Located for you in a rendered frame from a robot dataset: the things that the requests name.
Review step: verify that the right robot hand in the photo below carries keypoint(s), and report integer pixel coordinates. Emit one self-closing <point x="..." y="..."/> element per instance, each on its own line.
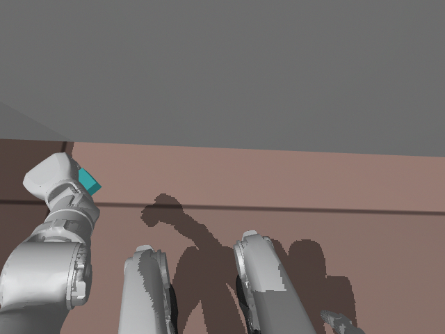
<point x="341" y="323"/>

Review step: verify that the small box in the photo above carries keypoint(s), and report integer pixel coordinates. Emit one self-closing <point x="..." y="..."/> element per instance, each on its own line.
<point x="88" y="182"/>

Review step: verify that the right robot foot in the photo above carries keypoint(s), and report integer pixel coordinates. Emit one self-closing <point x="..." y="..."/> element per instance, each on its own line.
<point x="244" y="306"/>

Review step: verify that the left robot arm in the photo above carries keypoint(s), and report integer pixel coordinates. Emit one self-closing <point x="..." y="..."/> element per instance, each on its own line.
<point x="50" y="272"/>

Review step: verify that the left robot hand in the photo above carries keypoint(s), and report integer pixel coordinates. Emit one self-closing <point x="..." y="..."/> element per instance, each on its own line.
<point x="59" y="166"/>

